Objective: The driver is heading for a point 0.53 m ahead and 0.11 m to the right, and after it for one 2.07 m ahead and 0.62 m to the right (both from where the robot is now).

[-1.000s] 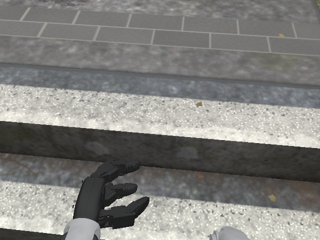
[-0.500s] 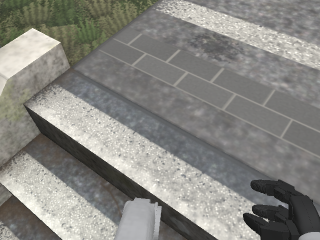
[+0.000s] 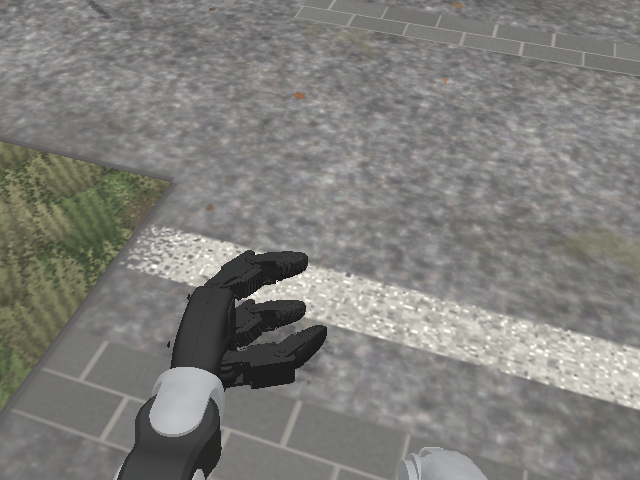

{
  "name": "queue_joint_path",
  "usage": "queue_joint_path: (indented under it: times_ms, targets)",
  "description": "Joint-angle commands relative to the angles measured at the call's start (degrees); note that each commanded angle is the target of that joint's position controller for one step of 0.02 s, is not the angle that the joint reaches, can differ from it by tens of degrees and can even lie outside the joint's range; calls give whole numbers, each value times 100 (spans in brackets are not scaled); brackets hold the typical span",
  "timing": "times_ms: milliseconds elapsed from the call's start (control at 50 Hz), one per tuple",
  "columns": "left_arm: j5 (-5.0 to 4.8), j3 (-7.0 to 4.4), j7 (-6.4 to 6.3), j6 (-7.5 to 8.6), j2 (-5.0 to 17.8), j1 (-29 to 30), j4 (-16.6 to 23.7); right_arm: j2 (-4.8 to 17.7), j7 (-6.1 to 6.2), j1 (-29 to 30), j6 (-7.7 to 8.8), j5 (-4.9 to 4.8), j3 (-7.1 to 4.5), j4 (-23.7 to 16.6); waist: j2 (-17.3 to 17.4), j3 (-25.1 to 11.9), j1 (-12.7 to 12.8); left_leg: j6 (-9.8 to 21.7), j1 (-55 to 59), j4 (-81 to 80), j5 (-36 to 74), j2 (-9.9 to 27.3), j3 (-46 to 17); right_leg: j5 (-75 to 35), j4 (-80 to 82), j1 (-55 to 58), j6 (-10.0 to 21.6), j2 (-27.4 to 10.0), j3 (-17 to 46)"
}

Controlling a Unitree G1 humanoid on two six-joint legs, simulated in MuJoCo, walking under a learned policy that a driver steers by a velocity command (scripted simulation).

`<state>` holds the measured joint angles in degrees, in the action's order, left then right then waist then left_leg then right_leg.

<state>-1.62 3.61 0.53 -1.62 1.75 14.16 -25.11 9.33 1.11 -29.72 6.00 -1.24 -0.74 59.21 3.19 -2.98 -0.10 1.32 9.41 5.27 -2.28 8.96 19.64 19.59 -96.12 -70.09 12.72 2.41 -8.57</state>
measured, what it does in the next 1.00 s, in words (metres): climbs, turning right: right foot 0.19 m higher, then left foot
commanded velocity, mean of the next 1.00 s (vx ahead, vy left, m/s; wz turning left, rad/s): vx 0.56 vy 0.00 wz -0.39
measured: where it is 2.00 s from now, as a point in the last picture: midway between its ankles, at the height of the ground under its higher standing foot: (395, 367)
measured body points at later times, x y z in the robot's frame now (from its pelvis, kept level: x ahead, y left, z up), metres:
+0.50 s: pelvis +0.44 -0.05 +0.14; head +0.49 -0.07 +0.59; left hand +0.62 +0.22 +0.04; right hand +0.59 -0.36 +0.09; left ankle +0.57 +0.04 -0.58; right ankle +0.21 -0.06 -0.46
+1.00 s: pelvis +0.64 -0.15 +0.15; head +0.68 -0.16 +0.60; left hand +0.92 -0.01 +0.07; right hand +0.62 -0.45 +0.04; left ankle +0.68 -0.01 -0.49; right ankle +0.66 -0.30 -0.58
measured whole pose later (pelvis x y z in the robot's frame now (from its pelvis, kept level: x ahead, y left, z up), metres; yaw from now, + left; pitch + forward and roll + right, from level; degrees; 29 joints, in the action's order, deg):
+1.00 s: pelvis +0.64 -0.15 +0.15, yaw -21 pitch +4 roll +0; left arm 1.4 -1.1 -1.5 -0.4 12.4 -3.2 -35.2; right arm 17.4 2.1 -14.3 -1.9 -1.1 -3.4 40.2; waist 0.2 1.7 -1.9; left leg -6.4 -36.2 68.9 -26.9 3.1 0.0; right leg 8.1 -29.8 -25.4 0.0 -3.6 -3.9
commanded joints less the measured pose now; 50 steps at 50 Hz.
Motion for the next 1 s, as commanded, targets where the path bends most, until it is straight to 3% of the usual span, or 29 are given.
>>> queue_joint_path:
  times_ms: [20,40,60,80,100,140,180,220,260,320,360,400,420,440,460,480,500,540,560,620,660,700,780,800,820,840,880,940,1000]
  targets:
    - [44,-745,-155,-142,1496,-2888,-693,2311,7,1158,137,-97,-599,-1358,852,-1304,1540,792,-462,2545,9408,844,-208,1523,1786,4300,-111,537,-661]
    - [26,-922,-138,-17,1877,-3245,-652,2266,-126,1077,82,-20,-667,-1574,1046,-1503,1557,897,-793,4340,8623,906,-527,2395,2873,5217,-66,845,175]
    - [-44,-1100,-41,104,2145,-2921,-678,1492,-249,1429,113,160,-594,-1833,581,-884,1314,632,-2004,6830,4403,314,-947,2639,4374,5094,497,584,1967]
    - [-158,-1111,52,147,2226,-1888,-748,340,-509,1982,172,262,-381,-2502,-1494,-233,533,271,-5062,9503,-536,-1122,-1826,3228,6611,5136,1030,184,5153]
    - [-82,-1045,30,131,2226,-1533,-612,-12,-553,2157,306,617,-260,-3232,-1365,-348,132,115,-6144,11354,-661,-1341,-2691,3010,7621,5278,1274,-289,6843]
    - [218,-940,-74,367,1788,-2636,-1414,-231,-412,2239,448,626,-47,-3477,-297,423,13,172,-7024,11950,-1062,-1144,-2711,2535,7835,4872,941,-487,6666]
    - [419,-935,-109,583,1815,-3139,-1790,-247,-209,2525,259,652,187,-3676,198,815,-161,127,-7553,11362,-2055,-893,-2642,1347,7351,4579,759,-205,5113]
    - [312,-834,-91,698,1660,-2986,-1808,180,-117,2671,59,567,145,-3605,643,959,-320,-30,-6898,9360,-2528,-552,-2691,883,7578,3841,482,47,4106]
    - [290,-902,-121,818,2036,-2894,-1677,797,-105,3535,-17,401,81,-4073,562,1244,-145,-304,-5734,6625,-2013,-325,-2433,-209,8469,3243,541,-15,3946]
    - [140,-1025,-160,845,2385,-3040,-1598,505,-258,3173,-46,202,201,-3763,-60,71,-9,-233,-2746,4066,292,-624,-2152,-1615,8639,3741,261,157,3160]
    - [101,-1125,-113,784,2604,-3429,-1721,666,-221,2718,-104,152,90,-3378,-106,-488,-25,-144,-2087,3184,239,-1164,-1939,-3690,7760,5110,-26,282,3021]
    - [86,-1220,-50,767,2746,-3337,-1689,1031,-42,2113,-2,152,-96,-3265,-626,-787,-522,-137,-1451,2048,525,-1252,-2029,-5500,5696,5923,-584,373,3104]
    - [60,-1184,18,794,2498,-3097,-1530,1357,83,1274,86,244,-227,-3007,-681,-1181,-852,-81,-320,1788,1006,-812,-2346,-4717,4387,5492,-860,492,2986]
    - [109,-969,-4,756,1612,-3280,-1407,1440,151,789,147,468,-253,-2771,-69,-1329,-712,135,990,2515,2519,501,-2937,341,3126,4167,-923,606,2366]
    - [73,-840,-152,689,1437,-3942,-1253,1551,71,508,95,620,-234,-2812,856,-2009,-338,555,2175,3621,6642,1873,-4494,1708,1719,3016,-1067,618,1743]
    - [26,-614,-116,659,1437,-4078,-1019,1398,2,857,102,411,-290,-2850,1821,-2731,-413,1560,2557,2898,6130,2045,-5668,1453,143,2194,-1442,401,2141]
    - [-33,-662,-153,559,1796,-3572,-922,1178,38,1374,55,388,-305,-2927,1079,-2349,-445,1688,1798,2409,4053,1834,-5419,909,-89,1883,-1543,38,1823]
    - [82,-670,-120,365,1857,-2586,-581,937,125,1615,16,183,-214,-2723,-300,-1020,-259,1406,97,1854,2644,1209,-4426,469,84,1766,-1585,-310,1530]
    - [136,-633,-68,341,1758,-2339,-472,949,113,1572,55,107,-220,-2503,-551,-383,-167,1201,-684,1634,2670,913,-3947,601,619,1877,-1509,-413,1553]
    - [45,-438,24,439,1464,-2197,-273,952,69,1942,100,42,-199,-2095,-92,190,254,893,-2257,1214,3026,285,-2857,354,2860,2536,-1441,-503,1350]
    - [169,-327,94,598,1370,-2088,-375,1346,60,2032,57,-11,-293,-1928,65,-206,248,888,-2946,1120,3091,-199,-2360,-1058,4845,4085,-1394,-359,971]
    - [180,-382,134,649,1563,-1993,-448,1707,35,1811,76,-128,-406,-1818,242,-445,230,875,-2761,1196,2674,-106,-2542,-2035,5705,4854,-1379,-155,1166]
    - [378,-658,-40,610,2187,-1865,-457,1690,-16,1388,16,-109,-434,-1728,70,-437,307,301,-2442,2412,2084,-411,-2787,-3369,7014,5969,-883,-149,1217]
    - [481,-737,-133,607,2492,-2282,-439,1469,-31,1380,33,27,-366,-1892,-350,-857,458,25,-3277,3584,529,-814,-2578,-6043,6539,7167,-546,-1021,1811]
    - [692,-694,-190,491,2455,-2575,-362,955,-54,581,2,67,-177,-1869,-1679,-1998,362,-386,-4680,5841,-3610,-1208,-2324,-8713,6064,8762,536,-2999,3218]
    - [532,-634,-133,373,2120,-2753,-332,1456,-108,181,-87,35,-252,-1768,-1641,-2807,498,-521,-4844,6843,-4077,-991,-2676,-8702,6007,8913,876,-3204,3423]
    - [202,-672,-107,262,1939,-2339,-428,1617,-69,593,-358,-29,-363,-1870,-1058,-2013,302,-718,-5448,7245,-3350,-565,-2425,-5656,6522,8021,627,-2574,2816]
    - [294,-674,-197,160,1759,-1528,-481,1248,118,672,-811,-48,-378,-2055,-1233,-713,-250,-885,-4668,6966,-2645,-437,-2153,-3228,7514,5598,146,-2147,1961]
    - [291,-771,-297,229,1828,-1204,-616,970,143,844,-873,79,-348,-2219,-1246,-552,-386,-704,-3948,5907,-1959,-307,-2034,-2685,7731,4948,-109,-2025,1164]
